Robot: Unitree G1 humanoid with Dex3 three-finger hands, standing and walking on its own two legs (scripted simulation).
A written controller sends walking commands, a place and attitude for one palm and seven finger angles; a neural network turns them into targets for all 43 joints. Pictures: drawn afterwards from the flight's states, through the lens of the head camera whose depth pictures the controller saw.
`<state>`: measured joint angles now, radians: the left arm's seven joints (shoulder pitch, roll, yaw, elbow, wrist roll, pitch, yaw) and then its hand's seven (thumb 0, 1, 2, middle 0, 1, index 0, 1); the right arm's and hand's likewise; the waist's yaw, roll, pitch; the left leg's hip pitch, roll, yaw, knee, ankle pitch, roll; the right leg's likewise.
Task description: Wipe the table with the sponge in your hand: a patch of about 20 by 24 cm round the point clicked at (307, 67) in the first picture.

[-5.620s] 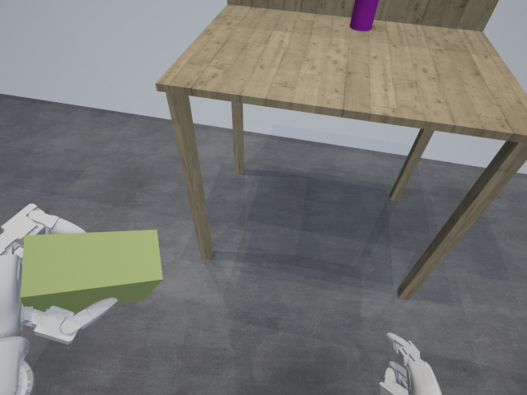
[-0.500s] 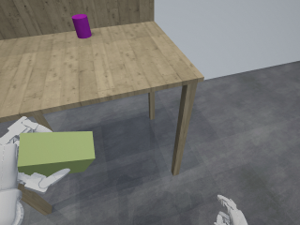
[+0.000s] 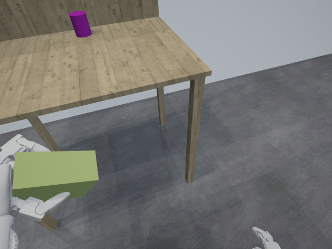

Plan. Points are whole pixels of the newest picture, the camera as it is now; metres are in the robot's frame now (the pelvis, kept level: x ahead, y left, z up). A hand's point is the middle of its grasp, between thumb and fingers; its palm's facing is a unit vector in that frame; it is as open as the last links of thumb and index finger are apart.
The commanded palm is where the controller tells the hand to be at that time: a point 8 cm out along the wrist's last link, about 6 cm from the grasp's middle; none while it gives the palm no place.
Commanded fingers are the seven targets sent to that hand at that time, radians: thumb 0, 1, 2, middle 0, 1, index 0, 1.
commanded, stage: come to a stop and stand still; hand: left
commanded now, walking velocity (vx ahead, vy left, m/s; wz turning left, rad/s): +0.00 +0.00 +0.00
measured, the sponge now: (67, 176) +0.23 +0.20 +0.13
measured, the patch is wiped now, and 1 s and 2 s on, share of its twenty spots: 0.00 0.00 0.00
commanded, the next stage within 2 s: look again from close up in 0.64 s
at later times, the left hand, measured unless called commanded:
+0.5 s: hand (65, 206) +0.16 +0.16 +0.17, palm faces +0.38 -0.82 -0.43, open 10.3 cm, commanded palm +0.10 +0.22 +0.19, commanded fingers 0.00 0.10 1.30 -1.20 -1.60 -1.20 -1.60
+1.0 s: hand (24, 196) +0.18 +0.25 +0.15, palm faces +0.34 -0.86 -0.37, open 10.3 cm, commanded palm +0.11 +0.29 +0.19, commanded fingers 0.00 0.10 1.30 -1.20 -1.60 -1.20 -1.60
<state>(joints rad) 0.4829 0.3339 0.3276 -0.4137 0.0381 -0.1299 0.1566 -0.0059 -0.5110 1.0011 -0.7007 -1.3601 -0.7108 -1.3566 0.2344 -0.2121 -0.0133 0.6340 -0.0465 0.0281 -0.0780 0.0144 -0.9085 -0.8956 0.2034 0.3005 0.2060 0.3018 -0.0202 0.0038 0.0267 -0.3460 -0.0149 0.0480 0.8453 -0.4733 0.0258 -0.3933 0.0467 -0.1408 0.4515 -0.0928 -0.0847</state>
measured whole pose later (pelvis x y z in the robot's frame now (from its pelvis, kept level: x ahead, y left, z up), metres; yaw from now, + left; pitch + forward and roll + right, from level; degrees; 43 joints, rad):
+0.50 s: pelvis -0.05 -0.07 +0.02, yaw +1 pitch -1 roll +2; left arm 0.46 0.30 0.28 -0.36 0.00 -0.24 0.13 -0.01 -0.51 1.00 -0.70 -1.36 -0.71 -1.36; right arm 0.22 -0.24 -0.03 0.68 0.01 -0.06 -0.05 0.02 -0.91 -0.90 0.20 0.30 0.21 0.30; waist 0.01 0.03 0.03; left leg -0.44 0.01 0.00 1.02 -0.30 -0.02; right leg -0.19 0.02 -0.07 0.43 -0.24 -0.07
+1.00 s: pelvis -0.06 +0.01 +0.01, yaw -1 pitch +1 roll -1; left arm 0.39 0.34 0.33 -0.44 -0.02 -0.24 0.10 -0.01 -0.51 1.00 -0.70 -1.36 -0.71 -1.35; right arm 0.17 -0.19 0.00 0.53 0.00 -0.16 0.03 0.02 -0.91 -0.90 0.20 0.30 0.20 0.30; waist 0.03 -0.03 0.08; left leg -0.20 -0.03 0.11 0.50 -0.32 0.07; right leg -0.27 -0.04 -0.01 0.51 -0.25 0.02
